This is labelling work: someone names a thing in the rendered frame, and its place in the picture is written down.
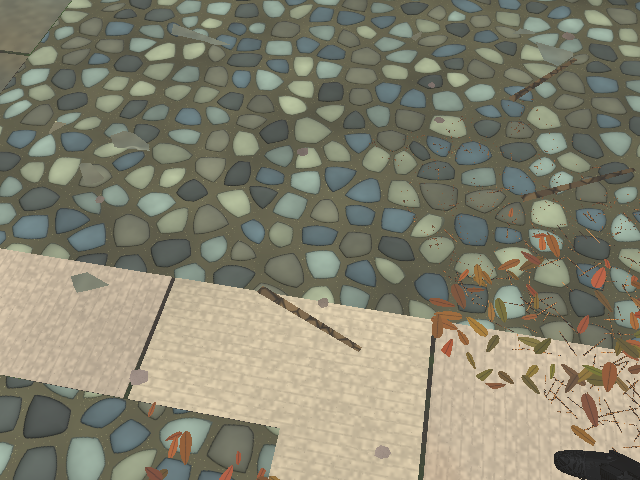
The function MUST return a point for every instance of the right robot hand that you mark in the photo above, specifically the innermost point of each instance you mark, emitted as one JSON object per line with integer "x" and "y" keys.
{"x": 592, "y": 465}

